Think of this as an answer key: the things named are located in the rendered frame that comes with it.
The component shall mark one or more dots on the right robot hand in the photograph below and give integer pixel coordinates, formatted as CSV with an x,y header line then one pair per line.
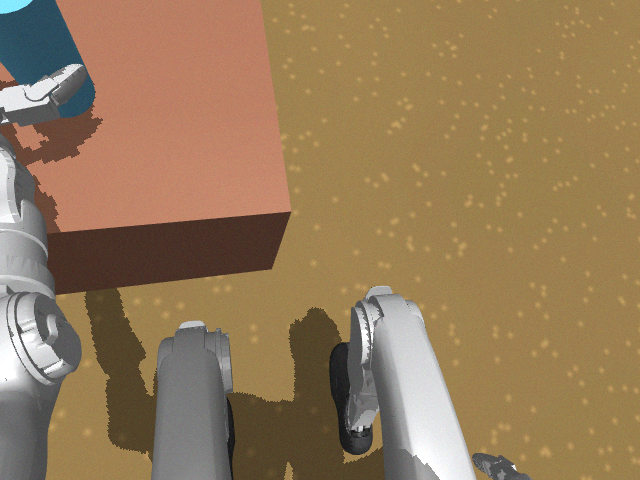
x,y
497,468

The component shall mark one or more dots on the bottle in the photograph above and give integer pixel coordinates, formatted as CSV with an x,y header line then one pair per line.
x,y
35,41

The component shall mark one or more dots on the left robot arm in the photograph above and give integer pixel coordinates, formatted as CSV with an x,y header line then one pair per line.
x,y
38,347

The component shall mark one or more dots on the left robot hand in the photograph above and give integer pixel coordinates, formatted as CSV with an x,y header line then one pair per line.
x,y
27,104

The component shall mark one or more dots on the right robot foot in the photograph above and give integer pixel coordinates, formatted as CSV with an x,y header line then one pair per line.
x,y
355,443

